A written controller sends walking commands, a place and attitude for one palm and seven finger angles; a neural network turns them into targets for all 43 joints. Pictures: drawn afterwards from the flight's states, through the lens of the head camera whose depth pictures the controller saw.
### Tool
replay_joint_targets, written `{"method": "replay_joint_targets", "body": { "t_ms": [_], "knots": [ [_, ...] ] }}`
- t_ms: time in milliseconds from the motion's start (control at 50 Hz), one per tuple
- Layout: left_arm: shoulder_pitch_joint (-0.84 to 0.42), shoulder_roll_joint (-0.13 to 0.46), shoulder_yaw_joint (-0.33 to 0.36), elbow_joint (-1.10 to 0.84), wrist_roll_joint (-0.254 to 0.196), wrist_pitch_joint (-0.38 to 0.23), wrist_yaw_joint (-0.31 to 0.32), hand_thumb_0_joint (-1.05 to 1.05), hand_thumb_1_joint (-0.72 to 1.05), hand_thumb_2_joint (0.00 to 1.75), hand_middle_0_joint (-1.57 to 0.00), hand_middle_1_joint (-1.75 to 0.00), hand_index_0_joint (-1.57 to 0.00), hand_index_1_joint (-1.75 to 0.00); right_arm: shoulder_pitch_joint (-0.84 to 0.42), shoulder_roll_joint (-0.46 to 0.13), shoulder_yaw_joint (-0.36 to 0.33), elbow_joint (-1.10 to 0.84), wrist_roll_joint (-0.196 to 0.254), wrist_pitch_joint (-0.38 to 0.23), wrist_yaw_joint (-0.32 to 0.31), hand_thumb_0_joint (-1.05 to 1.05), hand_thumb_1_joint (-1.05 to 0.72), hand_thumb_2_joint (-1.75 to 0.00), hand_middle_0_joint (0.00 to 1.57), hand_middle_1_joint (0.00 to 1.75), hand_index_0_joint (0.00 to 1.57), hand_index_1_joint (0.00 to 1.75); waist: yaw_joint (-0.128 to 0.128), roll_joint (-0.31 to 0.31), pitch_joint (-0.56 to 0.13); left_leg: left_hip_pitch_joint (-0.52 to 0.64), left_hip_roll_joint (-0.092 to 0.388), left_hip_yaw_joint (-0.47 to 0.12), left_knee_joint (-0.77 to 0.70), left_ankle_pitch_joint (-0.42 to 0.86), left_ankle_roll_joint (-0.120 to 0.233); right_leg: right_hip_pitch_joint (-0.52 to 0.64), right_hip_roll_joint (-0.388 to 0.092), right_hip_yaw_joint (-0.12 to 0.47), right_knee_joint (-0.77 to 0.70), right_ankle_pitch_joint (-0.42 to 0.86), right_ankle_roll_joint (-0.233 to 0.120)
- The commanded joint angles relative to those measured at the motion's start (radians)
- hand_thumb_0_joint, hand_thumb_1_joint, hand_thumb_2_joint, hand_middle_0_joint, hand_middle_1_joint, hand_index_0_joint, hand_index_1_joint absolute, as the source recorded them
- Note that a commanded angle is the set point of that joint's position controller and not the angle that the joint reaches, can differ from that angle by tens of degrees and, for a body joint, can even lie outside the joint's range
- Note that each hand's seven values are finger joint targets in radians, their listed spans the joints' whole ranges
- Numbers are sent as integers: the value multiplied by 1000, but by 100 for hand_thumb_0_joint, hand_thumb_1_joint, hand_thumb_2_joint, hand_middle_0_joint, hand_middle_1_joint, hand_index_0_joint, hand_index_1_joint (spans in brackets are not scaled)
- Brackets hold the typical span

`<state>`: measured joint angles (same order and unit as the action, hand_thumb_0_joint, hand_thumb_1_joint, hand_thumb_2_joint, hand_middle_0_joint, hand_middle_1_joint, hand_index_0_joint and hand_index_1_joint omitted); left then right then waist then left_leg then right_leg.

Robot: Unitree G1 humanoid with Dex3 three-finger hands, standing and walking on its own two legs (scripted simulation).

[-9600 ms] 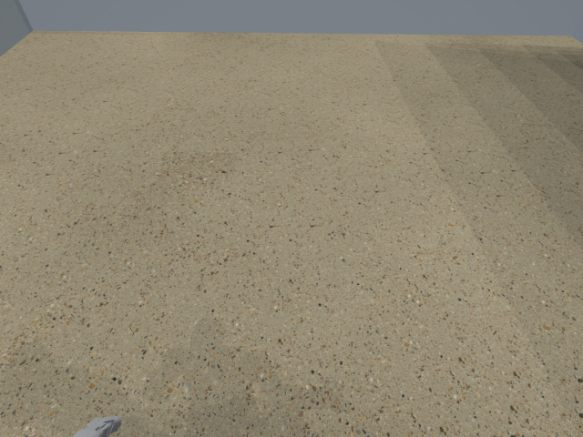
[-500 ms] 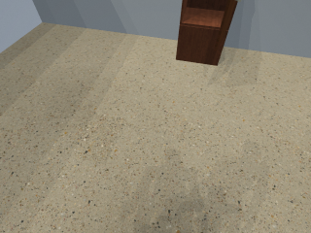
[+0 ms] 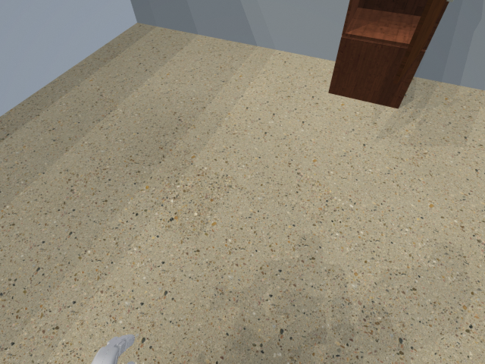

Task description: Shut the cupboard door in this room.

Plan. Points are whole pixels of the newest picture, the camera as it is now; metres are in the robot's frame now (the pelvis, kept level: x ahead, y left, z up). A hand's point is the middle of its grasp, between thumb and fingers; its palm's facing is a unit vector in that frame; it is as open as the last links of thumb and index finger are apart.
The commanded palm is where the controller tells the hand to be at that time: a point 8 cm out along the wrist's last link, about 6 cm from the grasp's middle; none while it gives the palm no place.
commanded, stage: stand and wait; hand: left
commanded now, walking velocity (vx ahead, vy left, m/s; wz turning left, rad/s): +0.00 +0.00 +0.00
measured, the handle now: out of the picture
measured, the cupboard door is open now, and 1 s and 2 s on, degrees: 77 77 77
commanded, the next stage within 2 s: turn or walk to find it in 0.32 s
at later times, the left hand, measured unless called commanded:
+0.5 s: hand out of the picture -0.05 +0.16 -0.18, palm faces +0.17 -0.97 -0.18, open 7.3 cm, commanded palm none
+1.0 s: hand out of the picture -0.03 +0.17 -0.15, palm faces +0.29 -0.91 -0.28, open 7.3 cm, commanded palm none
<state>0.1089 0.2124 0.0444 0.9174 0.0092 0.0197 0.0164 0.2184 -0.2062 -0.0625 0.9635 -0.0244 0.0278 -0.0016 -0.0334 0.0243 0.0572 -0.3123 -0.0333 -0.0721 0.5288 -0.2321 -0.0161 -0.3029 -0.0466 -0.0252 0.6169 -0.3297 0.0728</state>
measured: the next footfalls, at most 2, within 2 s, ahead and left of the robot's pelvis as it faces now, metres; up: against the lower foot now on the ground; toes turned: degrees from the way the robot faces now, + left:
left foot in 0.44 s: -0.02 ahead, +0.11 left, +0.00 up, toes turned +7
right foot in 0.80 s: +0.01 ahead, -0.15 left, +0.00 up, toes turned +7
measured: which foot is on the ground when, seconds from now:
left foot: down 0.00-0.02, up 0.04-0.42, down 0.44-0.80, up 0.82-1.00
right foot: down 0.00-0.50, up 0.52-0.78, down 0.80-1.00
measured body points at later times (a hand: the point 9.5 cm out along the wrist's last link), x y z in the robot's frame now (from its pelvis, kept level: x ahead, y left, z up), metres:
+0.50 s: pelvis -0.01 -0.02 +0.00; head +0.01 +0.00 +0.45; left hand -0.06 +0.21 -0.16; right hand +0.07 -0.25 -0.14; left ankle -0.06 +0.10 -0.73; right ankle +0.00 -0.12 -0.73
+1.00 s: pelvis -0.05 -0.04 +0.01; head -0.02 -0.06 +0.46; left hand -0.05 +0.21 -0.12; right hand +0.07 -0.28 -0.15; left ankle -0.11 +0.09 -0.65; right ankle -0.03 -0.15 -0.73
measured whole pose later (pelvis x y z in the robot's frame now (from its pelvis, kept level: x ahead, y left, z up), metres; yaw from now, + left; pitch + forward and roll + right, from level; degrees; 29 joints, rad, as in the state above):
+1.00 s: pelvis -0.05 -0.04 +0.01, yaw +18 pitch -1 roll +2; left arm 0.19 0.18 0.03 0.97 0.03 0.01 0.02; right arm 0.21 -0.26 -0.08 1.02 -0.02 0.07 0.02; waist -0.02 0.03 0.06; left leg -0.45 0.01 -0.01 1.09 -0.41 -0.05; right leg -0.19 -0.11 -0.16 0.52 -0.30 0.00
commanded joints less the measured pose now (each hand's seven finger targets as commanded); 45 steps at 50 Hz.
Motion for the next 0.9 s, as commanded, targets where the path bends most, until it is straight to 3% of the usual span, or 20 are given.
{"method": "replay_joint_targets", "body": {
  "t_ms": [0, 20, 40, 60, 100, 140, 280, 360, 400, 440, 460, 500, 620, 720, 740, 760, 780, 800, 820, 880],
  "knots": [
    [177, 231, 41, -16, 23, -35, 18, 0, 90, 90, -20, -30, -20, -30, -1, -58, -23, -94, 12, -9, -6, 0, -90, -90, 20, 30, 20, 30, 69, -354, -103, -251, -24, 20, 277, -328, -15, 254, -369, 397, -334, 275, -158],
    [156, 226, 33, -30, 13, -30, 15, 0, 90, 90, -20, -30, -20, -30, -19, -101, -33, -90, 8, 5, -7, 0, -90, -90, 20, 30, 20, 30, 71, -267, -79, -184, 16, -22, 395, -347, -8, 98, -404, 368, -359, 217, -218],
    [94, 190, 38, -40, 12, -35, 19, 0, 90, 90, -20, -30, -20, -30, -4, -102, -34, -70, 0, 17, -7, 0, -90, -90, 20, 30, 20, 30, 41, -310, -25, -188, 39, -45, 455, -293, -4, 30, -351, 338, -396, 118, -218],
    [61, 168, 30, -41, 11, -34, 16, 0, 90, 90, -20, -30, -20, -30, 4, -108, -34, -44, 1, 19, -4, 0, -90, -90, 20, 30, 20, 30, 28, -252, 11, -184, 38, -24, 511, -238, -6, 19, -297, 292, -388, 112, -208],
    [65, 118, 10, -30, 9, -39, 12, 0, 90, 90, -20, -30, -20, -30, 28, -89, -26, -5, 3, 18, 3, 0, -90, -90, 20, 30, 20, 30, 10, -160, 19, -164, 47, 3, 528, -159, -15, 41, -218, 164, -337, 274, -179],
    [106, 112, 3, -11, 6, -46, 8, 0, 90, 90, -20, -30, -20, -30, 46, -77, -20, 13, 8, 20, 2, 0, -90, -90, 20, 30, 20, 30, 14, -176, -13, -139, 48, 23, 498, -122, -28, 93, -188, 101, -321, 368, -165],
    [244, 119, 1, 84, 15, -49, 12, 0, 90, 90, -20, -30, -20, -30, -46, -61, 6, 21, 17, 4, -12, 0, -90, -90, 20, 30, 20, 30, 76, -189, -59, -50, 72, 76, 194, -204, -37, 224, -217, 148, -287, 581, -217],
    [230, 138, 8, 121, 9, -45, 18, 0, 90, 90, -20, -30, -20, -30, -6, -49, 20, 58, 23, -8, -20, 0, -90, -90, 20, 30, 20, 30, 57, -181, -101, 48, 68, 87, 1, -123, -25, 254, -220, 128, -239, 615, -208],
    [206, 126, 10, 129, 0, -38, 21, 0, 90, 90, -20, -30, -20, -30, 32, -59, 21, 83, 23, -19, -21, 0, -90, -90, 20, 30, 20, 30, 35, -133, -103, 171, 86, 77, -143, 55, -11, 173, -203, 86, -197, 486, -155],
    [221, 76, 4, 119, -5, -27, 16, 0, 90, 90, -20, -30, -20, -30, 18, -124, 12, 80, 14, -30, -22, 0, -90, -90, 20, 30, 20, 30, 46, 74, -110, 241, 230, -66, -150, 285, 52, 50, -98, -21, -112, 252, -79],
    [206, 58, 0, 114, -2, -19, 16, 0, 90, 90, -20, -30, -20, -30, 5, -147, 7, 72, 11, -23, -24, 0, -90, -90, 20, 30, 20, 30, 47, 130, -72, 182, 291, -118, -184, 272, 96, 29, -58, -69, -86, 90, -54],
    [142, 60, -4, 110, 2, -4, 13, 0, 90, 90, -20, -30, -20, -30, -7, -133, 9, 78, 8, -21, -34, 0, -90, -90, 20, 30, 20, 30, 26, 246, 11, 118, 314, -186, -262, 347, 157, -25, -36, -67, 88, -106, -33],
    [129, 45, 6, 90, 3, 1, 6, 0, 90, 90, -20, -30, -20, -30, -5, -166, -10, 52, 1, -20, -38, 0, -90, -90, 20, 30, 20, 30, 26, 128, -25, 176, 278, -184, -184, 520, 190, -100, -18, -24, 196, -161, -20],
    [175, 56, 13, 77, -1, -13, 8, 0, 90, 90, -20, -30, -20, -30, -21, -185, -29, 20, 4, -13, -27, 0, -90, -90, 20, 30, 20, 30, 51, 114, -98, 138, 206, -174, -94, 485, 135, 69, 9, -49, -104, 34, -11],
    [200, 74, 17, 78, 0, -20, 11, 0, 90, 90, -20, -30, -20, -30, -25, -173, -30, 11, 10, -13, -23, 0, -90, -90, 20, 30, 20, 30, 63, 81, -121, 83, 175, -163, -54, 398, 101, 167, -12, -41, -215, 143, -14],
    [216, 123, 27, 77, 7, -27, 16, 0, 90, 90, -20, -30, -20, -30, -21, -137, -26, 1, 17, -15, -17, 0, -90, -90, 20, 30, 20, 30, 68, -38, -139, -46, 118, -93, 23, 230, 51, 301, -118, 44, -254, 225, -41],
    [225, 208, 48, 73, 17, -31, 23, 0, 90, 90, -20, -30, -20, -30, -31, -82, -17, -29, 18, -13, -11, 0, -90, -90, 20, 30, 20, 30, 79, -268, -127, -209, 5, 33, 184, -76, -2, 371, -321, 235, -276, 366, -126],
    [233, 234, 48, 56, 15, -27, 21, 0, 90, 90, -20, -30, -20, -30, -73, -102, -25, -49, 13, -4, -11, 0, -90, -90, 20, 30, 20, 30, 105, -283, -106, -217, 1, 36, 382, -350, -10, 268, -434, 285, -302, 441, -224],
    [194, 201, 50, 46, 12, -29, 25, 0, 90, 90, -20, -30, -20, -30, -75, -120, -33, -35, 6, 12, -10, 0, -90, -90, 20, 30, 20, 30, 86, -264, -61, -217, 35, -13, 523, -327, -9, 177, -401, 259, -325, 356, -241],
    [55, 149, 32, -1, 15, -21, 20, 0, 90, 90, -20, -30, -20, -30, -22, -103, -37, -4, 5, 28, 10, 0, -90, -90, 20, 30, 20, 30, 18, -183, 45, -207, 67, 26, 658, -201, -20, 31, -304, 93, -335, 213, -191]
  ]
}}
